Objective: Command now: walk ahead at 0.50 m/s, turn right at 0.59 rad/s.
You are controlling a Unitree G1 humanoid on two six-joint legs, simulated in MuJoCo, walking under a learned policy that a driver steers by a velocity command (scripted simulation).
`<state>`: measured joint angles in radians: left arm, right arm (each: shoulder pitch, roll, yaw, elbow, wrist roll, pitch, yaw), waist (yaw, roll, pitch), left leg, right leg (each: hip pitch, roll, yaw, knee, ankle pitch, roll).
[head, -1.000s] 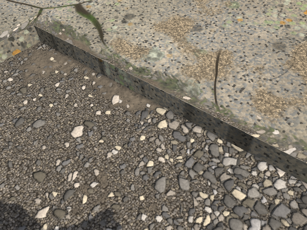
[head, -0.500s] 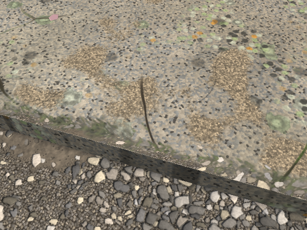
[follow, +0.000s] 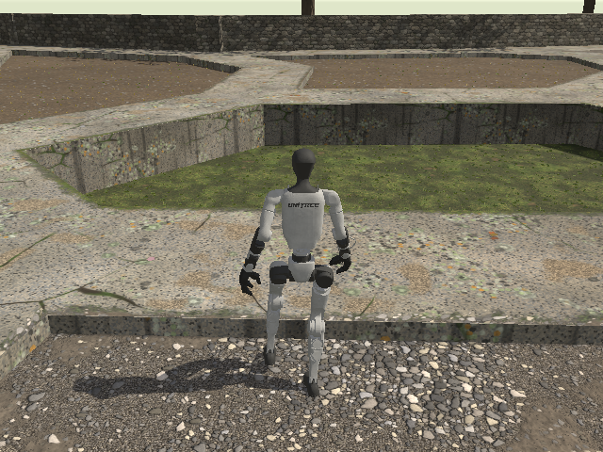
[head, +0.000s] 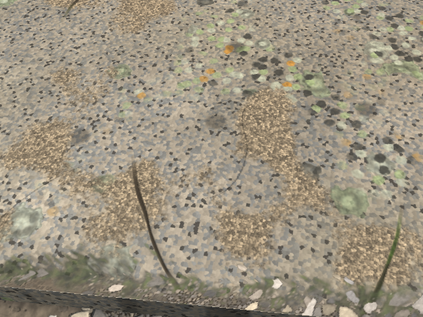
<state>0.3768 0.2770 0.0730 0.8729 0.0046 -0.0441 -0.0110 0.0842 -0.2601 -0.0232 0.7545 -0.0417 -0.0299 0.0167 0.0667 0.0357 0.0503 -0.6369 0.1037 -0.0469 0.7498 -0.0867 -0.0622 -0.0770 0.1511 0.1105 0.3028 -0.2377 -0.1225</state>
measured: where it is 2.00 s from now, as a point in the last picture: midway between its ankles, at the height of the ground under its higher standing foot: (296, 305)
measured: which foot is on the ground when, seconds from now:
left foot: up 0.00-0.12, down 0.14-0.60, up 0.62-0.96, down 0.98-1.00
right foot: down 0.00-0.14, up 0.16-0.58, down 0.60-1.00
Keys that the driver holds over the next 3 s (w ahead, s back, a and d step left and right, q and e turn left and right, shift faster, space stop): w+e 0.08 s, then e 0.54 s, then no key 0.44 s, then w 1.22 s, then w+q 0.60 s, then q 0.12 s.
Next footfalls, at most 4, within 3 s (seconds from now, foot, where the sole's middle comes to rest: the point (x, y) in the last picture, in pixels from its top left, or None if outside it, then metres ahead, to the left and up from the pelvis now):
0.14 left None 0.24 0.13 -0.78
0.60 right None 0.20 -0.10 -0.78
0.98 left None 0.23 0.08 -0.78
1.84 left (284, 255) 0.60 -0.12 -0.65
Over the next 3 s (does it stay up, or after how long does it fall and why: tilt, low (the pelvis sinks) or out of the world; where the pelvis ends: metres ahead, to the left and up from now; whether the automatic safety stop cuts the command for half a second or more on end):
stays up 1.04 -0.32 0.11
